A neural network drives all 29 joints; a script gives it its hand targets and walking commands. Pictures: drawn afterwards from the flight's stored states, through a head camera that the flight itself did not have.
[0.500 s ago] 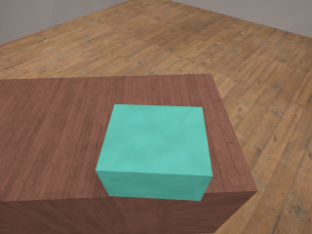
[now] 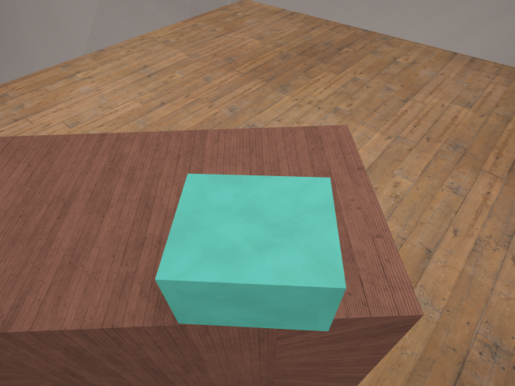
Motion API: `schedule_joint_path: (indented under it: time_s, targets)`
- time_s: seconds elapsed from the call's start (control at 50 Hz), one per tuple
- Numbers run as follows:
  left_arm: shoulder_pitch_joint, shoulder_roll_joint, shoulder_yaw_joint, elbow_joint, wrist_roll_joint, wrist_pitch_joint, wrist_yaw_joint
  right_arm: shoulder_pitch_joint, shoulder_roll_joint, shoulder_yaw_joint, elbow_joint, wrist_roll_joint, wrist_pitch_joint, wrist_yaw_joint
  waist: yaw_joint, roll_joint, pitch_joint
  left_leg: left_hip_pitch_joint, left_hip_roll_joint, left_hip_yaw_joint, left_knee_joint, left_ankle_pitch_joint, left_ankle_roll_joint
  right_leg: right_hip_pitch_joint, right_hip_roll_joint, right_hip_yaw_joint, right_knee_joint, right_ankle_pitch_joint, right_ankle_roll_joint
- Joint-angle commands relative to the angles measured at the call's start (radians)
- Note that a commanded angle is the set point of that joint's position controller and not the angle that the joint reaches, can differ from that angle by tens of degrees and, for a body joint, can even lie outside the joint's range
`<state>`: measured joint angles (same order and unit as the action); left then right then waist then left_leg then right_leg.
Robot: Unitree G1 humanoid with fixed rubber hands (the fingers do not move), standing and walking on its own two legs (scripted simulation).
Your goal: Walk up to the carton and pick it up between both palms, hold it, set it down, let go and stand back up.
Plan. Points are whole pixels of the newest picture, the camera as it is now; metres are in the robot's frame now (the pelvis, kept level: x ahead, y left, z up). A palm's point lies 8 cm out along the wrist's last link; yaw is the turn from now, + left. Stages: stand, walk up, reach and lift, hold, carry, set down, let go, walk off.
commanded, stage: reach and lift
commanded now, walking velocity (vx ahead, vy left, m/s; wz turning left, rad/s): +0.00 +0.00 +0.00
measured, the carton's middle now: (255, 249) +0.40 +0.02 -0.04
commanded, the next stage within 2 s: none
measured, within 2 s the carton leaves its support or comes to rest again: neither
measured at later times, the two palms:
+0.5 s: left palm out of the picture +0.17 +0.29 -0.06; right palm out of the picture +0.15 -0.30 -0.07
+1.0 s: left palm out of the picture +0.17 +0.28 -0.03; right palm out of the picture +0.12 -0.24 -0.02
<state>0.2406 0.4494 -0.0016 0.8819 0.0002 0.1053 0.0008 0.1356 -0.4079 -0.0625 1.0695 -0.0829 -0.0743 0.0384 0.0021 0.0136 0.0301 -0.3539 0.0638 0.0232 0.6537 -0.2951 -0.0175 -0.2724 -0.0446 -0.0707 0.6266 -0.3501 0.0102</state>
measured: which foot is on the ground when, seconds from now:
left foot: down 0.00-1.00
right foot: down 0.00-1.00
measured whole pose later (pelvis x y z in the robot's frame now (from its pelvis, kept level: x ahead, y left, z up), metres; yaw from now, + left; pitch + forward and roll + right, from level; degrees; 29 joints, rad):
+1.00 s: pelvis -0.04 +0.02 +0.01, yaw -2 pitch -5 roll -1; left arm 0.13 0.40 0.00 0.33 0.00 0.28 0.00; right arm 0.22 -0.22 -0.09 0.47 0.05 -0.09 0.05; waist 0.00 -0.05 0.12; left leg -0.24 0.06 0.07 0.52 -0.19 -0.02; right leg -0.17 -0.04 -0.03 0.48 -0.22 0.01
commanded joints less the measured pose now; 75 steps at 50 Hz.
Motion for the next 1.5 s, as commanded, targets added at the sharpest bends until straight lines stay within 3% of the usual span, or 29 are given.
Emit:
schedule_joint_path:
  time_s: [0.0, 0.02, 0.04, 0.06, 0.14, 0.16, 0.18, 0.2, 0.26, 0.32, 0.38, 0.44, 0.48, 0.5, 0.52, 0.56, 0.64, 0.74, 0.78, 0.82, 0.9, 0.98, 1.02, 1.14, 1.2, 1.32, 1.34, 1.36, 1.48]
  targets:
    - [-0.413, 0.144, 0.044, -0.399, -0.001, 0.307, 0.052, -0.306, -0.113, -0.155, -0.109, -0.095, -0.092, 0.059, -0.054, -0.058, 0.134, 0.007, -0.02, 0.073, -0.002, -0.202, -0.006, -0.26, 0.018, -0.014, -0.009, -0.22, -0.052]
    - [-0.379, 0.126, 0.04, -0.438, 0.015, 0.336, 0.043, -0.244, -0.119, -0.15, -0.116, -0.085, -0.082, 0.055, -0.068, -0.04, 0.087, 0.053, -0.03, 0.07, 0.012, -0.17, -0.007, -0.231, 0.017, -0.017, -0.011, -0.186, -0.06]
    - [-0.356, 0.121, 0.045, -0.47, 0.017, 0.365, 0.037, -0.235, -0.13, -0.158, -0.149, -0.067, -0.081, 0.056, -0.043, -0.05, 0.048, 0.055, -0.014, 0.077, -0.004, -0.139, 0.003, -0.213, 0.03, -0.024, -0.007, -0.112, -0.048]
    - [-0.342, 0.125, 0.057, -0.532, 0.035, 0.378, 0.035, -0.203, -0.131, -0.146, -0.169, -0.053, -0.084, 0.046, -0.026, 0.022, -0.014, 0.077, -0.02, 0.074, -0.021, -0.085, -0.005, -0.141, 0.034, -0.02, -0.009, -0.029, -0.048]
    - [-0.218, 0.089, 0.123, -0.605, 0.097, 0.405, 0.027, -0.082, -0.151, -0.118, -0.206, 0.029, -0.082, 0.033, -0.009, 0.108, -0.096, 0.263, -0.045, 0.055, -0.032, 0.185, -0.021, -0.057, 0.05, -0.023, -0.05, 0.223, -0.046]
    - [-0.151, 0.092, 0.139, -0.576, 0.117, 0.413, 0.02, -0.049, -0.177, -0.122, -0.214, 0.046, -0.081, 0.028, 0.001, 0.053, -0.105, 0.301, -0.047, 0.049, -0.032, 0.264, -0.019, -0.026, 0.068, -0.027, -0.067, 0.3, -0.037]
    - [-0.136, 0.082, 0.149, -0.591, 0.12, 0.418, 0.013, -0.052, -0.177, -0.103, -0.229, 0.055, -0.088, 0.024, 0.016, 0.048, -0.088, 0.316, -0.041, 0.048, -0.037, 0.308, -0.021, -0.018, 0.066, -0.033, -0.076, 0.351, -0.026]
    - [-0.121, 0.079, 0.168, -0.566, 0.108, 0.419, 0.002, -0.058, -0.17, -0.114, -0.256, 0.069, -0.084, 0.022, 0.009, -0.014, -0.093, 0.317, -0.055, 0.053, -0.044, 0.313, -0.008, 0.01, 0.076, -0.026, -0.09, 0.386, -0.01]
    - [-0.095, 0.096, 0.206, -0.561, 0.107, 0.4, -0.012, -0.048, -0.174, -0.102, -0.303, 0.083, -0.082, 0.008, 0.029, -0.085, -0.117, 0.29, -0.075, 0.032, -0.054, 0.369, -0.001, 0.061, 0.085, -0.003, -0.086, 0.539, 0.01]
    - [-0.106, 0.081, 0.205, -0.542, 0.091, 0.37, -0.022, -0.042, -0.149, -0.076, -0.327, 0.074, -0.095, 0.002, 0.031, -0.145, -0.111, 0.277, -0.075, 0.034, -0.102, 0.326, 0.015, 0.075, 0.082, 0.006, -0.108, 0.517, 0.016]
    - [-0.122, 0.073, 0.209, -0.594, 0.068, 0.311, -0.018, -0.021, -0.118, -0.069, -0.372, 0.09, -0.119, 0.0, 0.018, -0.14, -0.181, 0.269, -0.085, 0.041, -0.116, 0.344, 0.014, 0.132, 0.079, 0.023, -0.112, 0.593, 0.023]
    - [-0.098, 0.065, 0.176, -0.639, 0.044, 0.274, -0.022, 0.028, -0.098, -0.095, -0.347, 0.096, -0.134, -0.005, -0.012, -0.09, -0.242, 0.367, -0.075, 0.037, -0.126, 0.397, -0.008, 0.094, 0.083, 0.004, -0.145, 0.511, 0.009]
    - [-0.067, 0.039, 0.157, -0.643, 0.038, 0.256, -0.018, 0.04, -0.072, -0.1, -0.33, 0.097, -0.146, -0.004, -0.007, -0.03, -0.206, 0.38, -0.073, 0.048, -0.146, 0.372, -0.016, 0.076, 0.082, 0.009, -0.178, 0.441, 0.007]
    - [-0.081, 0.031, 0.146, -0.646, 0.018, 0.242, -0.009, 0.028, -0.064, -0.104, -0.35, 0.096, -0.155, -0.002, -0.007, -0.04, -0.209, 0.382, -0.067, 0.055, -0.156, 0.372, -0.015, 0.061, 0.084, -0.001, -0.18, 0.385, 0.005]
    - [-0.075, 0.028, 0.135, -0.666, 0.014, 0.232, -0.009, 0.053, -0.057, -0.102, -0.335, 0.111, -0.149, 0.001, -0.032, -0.027, -0.194, 0.415, -0.066, 0.058, -0.171, 0.349, -0.019, 0.049, 0.083, 0.003, -0.201, 0.353, 0.004]
    - [-0.078, 0.024, 0.116, -0.685, 0.0, 0.215, 0.002, 0.057, -0.048, -0.108, -0.338, 0.129, -0.15, 0.009, -0.03, 0.053, -0.168, 0.423, -0.061, 0.055, -0.203, 0.308, -0.027, 0.027, 0.078, 0.002, -0.231, 0.26, -0.011]
    - [-0.069, 0.016, 0.117, -0.692, -0.007, 0.213, 0.018, 0.062, -0.031, -0.108, -0.407, 0.146, -0.125, 0.028, -0.01, 0.061, -0.126, 0.368, -0.053, 0.058, -0.273, 0.185, -0.014, 0.061, 0.066, 0.008, -0.262, 0.193, -0.006]
    - [-0.071, 0.011, 0.085, -0.686, -0.051, 0.203, 0.023, 0.075, 0.01, -0.145, -0.536, 0.14, -0.091, 0.021, -0.025, 0.036, -0.073, 0.341, -0.053, 0.071, -0.332, -0.002, -0.006, 0.051, 0.059, 0.015, -0.303, 0.07, -0.009]
    - [-0.118, 0.007, 0.091, -0.697, -0.065, 0.191, 0.029, 0.04, 0.025, -0.14, -0.621, 0.136, -0.078, 0.018, -0.011, 0.03, -0.089, 0.289, -0.06, 0.076, -0.349, -0.057, 0.01, 0.085, 0.058, 0.019, -0.297, 0.022, -0.006]
    - [-0.124, 0.022, 0.087, -0.701, -0.093, 0.171, 0.023, 0.043, 0.042, -0.137, -0.677, 0.139, -0.07, 0.013, -0.004, -0.018, -0.086, 0.328, -0.061, 0.069, -0.322, -0.068, 0.011, 0.034, 0.04, 0.036, -0.303, -0.025, -0.018]
    - [-0.175, 0.049, 0.107, -0.697, -0.119, 0.138, 0.018, 0.021, 0.056, -0.12, -0.777, 0.147, -0.042, -0.009, 0.017, -0.035, -0.075, 0.351, -0.081, 0.081, -0.286, -0.092, 0.016, -0.045, 0.014, 0.06, -0.322, -0.132, -0.042]
    - [-0.13, 0.0, 0.084, -0.718, -0.13, 0.094, 0.043, 0.027, 0.04, -0.141, -0.76, 0.176, -0.028, 0.024, 0.037, 0.136, -0.1, 0.205, -0.011, 0.039, -0.43, -0.206, 0.007, 0.124, 0.073, 0.023, -0.248, 0.004, -0.004]
    - [-0.165, -0.01, 0.069, -0.713, -0.125, 0.072, 0.046, -0.013, 0.024, -0.147, -0.767, 0.173, -0.021, 0.031, 0.044, 0.131, -0.063, 0.111, 0.005, 0.025, -0.454, -0.255, 0.011, 0.174, 0.097, 0.009, -0.219, 0.016, 0.007]
    - [-0.14, 0.027, 0.065, -0.662, -0.214, -0.008, 0.009, 0.047, 0.072, -0.15, -0.737, 0.189, -0.044, -0.001, 0.014, 0.027, -0.068, 0.275, -0.049, 0.071, -0.366, -0.023, -0.024, 0.044, 0.043, 0.059, -0.329, 0.0, -0.007]
    - [-0.098, 0.039, 0.073, -0.658, -0.252, -0.085, -0.019, 0.089, 0.12, -0.103, -0.804, 0.21, -0.09, -0.033, 0.032, -0.03, -0.123, 0.305, -0.059, 0.073, -0.334, 0.096, -0.02, 0.076, 0.046, 0.068, -0.333, 0.07, -0.001]
    - [-0.032, 0.077, 0.082, -0.608, -0.275, -0.249, -0.033, 0.149, 0.125, -0.051, -0.752, 0.258, -0.189, -0.068, 0.037, 0.062, -0.178, 0.397, -0.069, 0.065, -0.276, 0.333, -0.062, 0.099, 0.062, 0.068, -0.307, 0.216, -0.005]
    - [-0.024, 0.066, 0.077, -0.609, -0.279, -0.274, -0.042, 0.13, 0.117, -0.032, -0.757, 0.272, -0.208, -0.072, 0.037, 0.035, -0.188, 0.41, -0.068, 0.062, -0.265, 0.385, -0.062, 0.105, 0.064, 0.063, -0.308, 0.25, 0.001]
    - [0.002, 0.075, 0.09, -0.576, -0.267, -0.285, -0.051, 0.135, 0.099, -0.043, -0.73, 0.289, -0.221, -0.073, 0.038, 0.064, -0.194, 0.422, -0.07, 0.053, -0.26, 0.428, -0.074, 0.115, 0.072, 0.059, -0.313, 0.255, -0.007]
    - [0.013, 0.083, 0.094, -0.554, -0.292, -0.424, -0.084, 0.137, 0.126, 0.036, -0.76, 0.34, -0.31, -0.079, 0.038, -0.002, -0.23, 0.428, -0.082, 0.039, -0.233, 0.478, -0.055, 0.149, 0.074, 0.074, -0.311, 0.311, 0.009]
